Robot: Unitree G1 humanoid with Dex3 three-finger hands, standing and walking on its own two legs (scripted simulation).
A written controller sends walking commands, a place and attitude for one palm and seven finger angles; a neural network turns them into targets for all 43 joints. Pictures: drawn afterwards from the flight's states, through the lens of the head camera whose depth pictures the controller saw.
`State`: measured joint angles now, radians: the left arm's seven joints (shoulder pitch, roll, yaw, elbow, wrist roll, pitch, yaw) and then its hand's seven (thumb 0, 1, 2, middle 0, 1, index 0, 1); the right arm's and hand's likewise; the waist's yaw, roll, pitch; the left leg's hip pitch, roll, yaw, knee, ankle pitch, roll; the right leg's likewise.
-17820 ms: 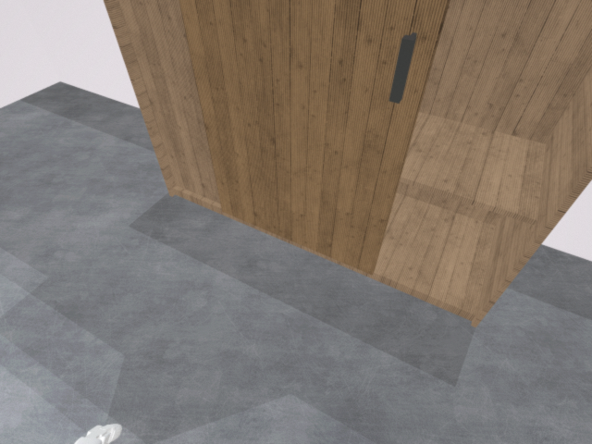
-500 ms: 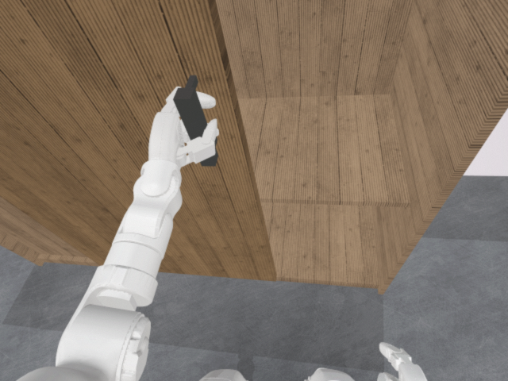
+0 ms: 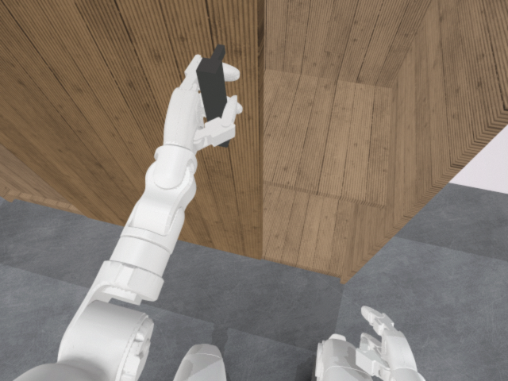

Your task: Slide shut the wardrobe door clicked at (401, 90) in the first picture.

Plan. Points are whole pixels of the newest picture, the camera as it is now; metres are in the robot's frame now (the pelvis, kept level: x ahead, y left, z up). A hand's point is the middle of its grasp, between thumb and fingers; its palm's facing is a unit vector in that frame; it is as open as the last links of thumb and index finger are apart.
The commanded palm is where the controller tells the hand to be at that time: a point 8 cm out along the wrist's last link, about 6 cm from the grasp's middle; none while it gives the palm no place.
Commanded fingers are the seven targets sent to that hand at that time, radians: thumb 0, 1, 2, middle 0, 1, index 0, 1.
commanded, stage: step sideways, sliding the door along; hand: left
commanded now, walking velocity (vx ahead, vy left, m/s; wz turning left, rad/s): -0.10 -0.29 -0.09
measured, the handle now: (220, 98) +0.46 +0.14 +0.13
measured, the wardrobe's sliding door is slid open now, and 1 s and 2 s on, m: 0.31 0.00 0.00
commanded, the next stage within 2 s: stop walking and hold the door there in 1.22 s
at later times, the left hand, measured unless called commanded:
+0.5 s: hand (336, 142) +0.41 -0.03 +0.13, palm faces +0.20 -0.97 -0.14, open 6.4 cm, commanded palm +0.38 -0.05 +0.14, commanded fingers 0.00 0.90 0.90 -0.45 -1.40 -0.45 -1.40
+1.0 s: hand (472, 166) +0.40 -0.20 +0.13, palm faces +0.24 -0.97 -0.10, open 6.4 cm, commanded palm +0.36 -0.23 +0.14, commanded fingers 0.00 0.90 0.90 -0.45 -1.40 -0.45 -1.40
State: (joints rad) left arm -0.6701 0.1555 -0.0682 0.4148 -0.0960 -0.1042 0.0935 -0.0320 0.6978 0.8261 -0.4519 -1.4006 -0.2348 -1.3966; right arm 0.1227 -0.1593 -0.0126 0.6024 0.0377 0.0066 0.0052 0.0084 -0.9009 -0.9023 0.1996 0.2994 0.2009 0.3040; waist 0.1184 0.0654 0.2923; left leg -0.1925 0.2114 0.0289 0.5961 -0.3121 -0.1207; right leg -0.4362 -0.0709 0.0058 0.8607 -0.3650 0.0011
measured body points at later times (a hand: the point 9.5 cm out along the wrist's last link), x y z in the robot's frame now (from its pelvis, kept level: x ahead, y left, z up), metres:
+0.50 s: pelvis +0.02 -0.18 -0.01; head +0.11 -0.21 +0.42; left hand +0.39 +0.02 +0.14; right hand +0.25 -0.38 -0.14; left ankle +0.01 +0.07 -0.72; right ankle +0.06 -0.26 -0.73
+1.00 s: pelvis +0.03 -0.35 -0.01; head +0.11 -0.38 +0.42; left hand +0.38 -0.15 +0.14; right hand +0.26 -0.52 -0.13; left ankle -0.01 -0.12 -0.70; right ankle +0.08 -0.44 -0.73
